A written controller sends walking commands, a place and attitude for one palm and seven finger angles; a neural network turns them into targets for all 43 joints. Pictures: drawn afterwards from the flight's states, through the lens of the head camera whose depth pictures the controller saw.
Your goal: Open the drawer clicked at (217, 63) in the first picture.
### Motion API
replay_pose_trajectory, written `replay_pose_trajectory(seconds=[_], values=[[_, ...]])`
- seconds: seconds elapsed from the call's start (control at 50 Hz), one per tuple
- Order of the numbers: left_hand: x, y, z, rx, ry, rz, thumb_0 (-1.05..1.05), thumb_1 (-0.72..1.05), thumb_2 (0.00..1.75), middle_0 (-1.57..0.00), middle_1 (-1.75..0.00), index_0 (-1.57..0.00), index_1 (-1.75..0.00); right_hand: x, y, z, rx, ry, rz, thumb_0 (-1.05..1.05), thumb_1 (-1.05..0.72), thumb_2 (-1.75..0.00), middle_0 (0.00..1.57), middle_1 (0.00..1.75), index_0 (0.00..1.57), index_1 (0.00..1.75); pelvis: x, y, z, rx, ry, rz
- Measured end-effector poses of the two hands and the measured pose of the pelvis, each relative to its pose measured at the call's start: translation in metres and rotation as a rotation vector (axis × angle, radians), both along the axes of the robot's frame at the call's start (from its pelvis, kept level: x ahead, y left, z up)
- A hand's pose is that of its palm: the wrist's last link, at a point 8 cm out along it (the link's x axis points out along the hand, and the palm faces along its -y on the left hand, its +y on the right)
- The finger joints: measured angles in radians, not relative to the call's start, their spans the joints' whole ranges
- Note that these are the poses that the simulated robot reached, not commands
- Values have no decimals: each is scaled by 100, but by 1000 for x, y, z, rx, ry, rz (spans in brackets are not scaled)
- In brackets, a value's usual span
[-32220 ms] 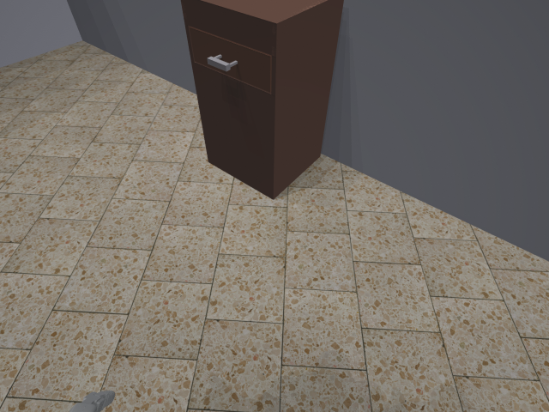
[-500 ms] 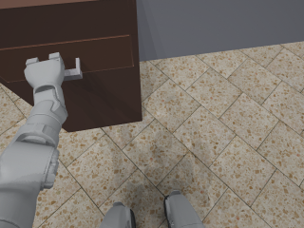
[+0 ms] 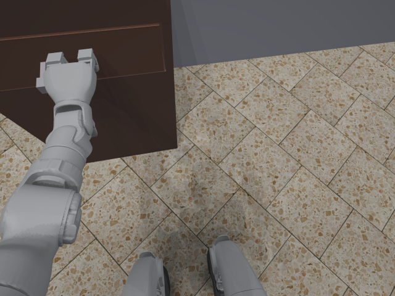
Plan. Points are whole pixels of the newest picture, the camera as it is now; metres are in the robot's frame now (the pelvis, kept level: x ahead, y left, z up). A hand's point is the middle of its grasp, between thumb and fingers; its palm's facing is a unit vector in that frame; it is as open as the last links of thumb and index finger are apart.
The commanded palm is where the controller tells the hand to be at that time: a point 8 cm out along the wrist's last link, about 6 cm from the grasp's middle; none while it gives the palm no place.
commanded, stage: lower the fingers behind the handle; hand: left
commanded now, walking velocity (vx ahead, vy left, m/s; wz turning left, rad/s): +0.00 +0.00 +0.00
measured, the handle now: (64, 74) +0.59 +0.22 -0.02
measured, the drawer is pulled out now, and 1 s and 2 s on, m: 0.00 0.00 0.01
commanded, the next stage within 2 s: close the thumb around the handle in 0.84 s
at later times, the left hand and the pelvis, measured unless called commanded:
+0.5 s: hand (84, 103) +0.53 +0.18 -0.04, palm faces +0.02 +0.00 -1.00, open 14.0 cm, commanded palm +0.51 +0.19 +0.01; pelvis -0.01 -0.01 -0.02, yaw +1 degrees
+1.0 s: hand (83, 102) +0.53 +0.18 -0.04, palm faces -0.03 -0.02 -1.00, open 13.9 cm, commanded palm +0.51 +0.19 +0.01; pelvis -0.02 +0.00 -0.03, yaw +0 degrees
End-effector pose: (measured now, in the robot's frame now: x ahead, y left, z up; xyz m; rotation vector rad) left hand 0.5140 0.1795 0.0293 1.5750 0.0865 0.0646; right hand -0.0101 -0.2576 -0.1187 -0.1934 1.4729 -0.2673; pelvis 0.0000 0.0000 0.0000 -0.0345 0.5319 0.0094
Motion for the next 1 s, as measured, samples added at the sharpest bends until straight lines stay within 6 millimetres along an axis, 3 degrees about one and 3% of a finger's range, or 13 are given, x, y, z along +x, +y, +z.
replay_pose_trajectory(seconds=[0.2, 0.46, 0.68, 1.0], values=[[2, 1, 17, -13, 95, 2, 0, -49, 30, -32, -120, -32, -118, -8, -5, 8, -8, -25, -10, 0, -90, -90, 21, 30, 21, 30, 3, -8, 5, 8, -26, -4], [-9, 4, -14, -9, -17, -49, 0, -49, 30, -31, -120, -26, -120, -10, -32, -8, -69, -6, 38, 0, -91, -90, 20, 30, 20, 30, -10, -11, -21, 6, 24, 4], [-4, -3, -10, 14, 28, 21, 0, -49, 30, -31, -120, -29, -120, -7, -17, -16, -31, -50, 26, 0, -91, -90, 20, 30, 20, 30, -20, -10, -21, 3, 13, 9], [-6, 5, -12, -22, 16, -60, 0, -48, 30, -32, -120, -30, -119, -34, -10, -17, -33, 10, 2, 0, -90, -90, 21, 30, 20, 30, -18, -5, -26, 0, 26, -2]])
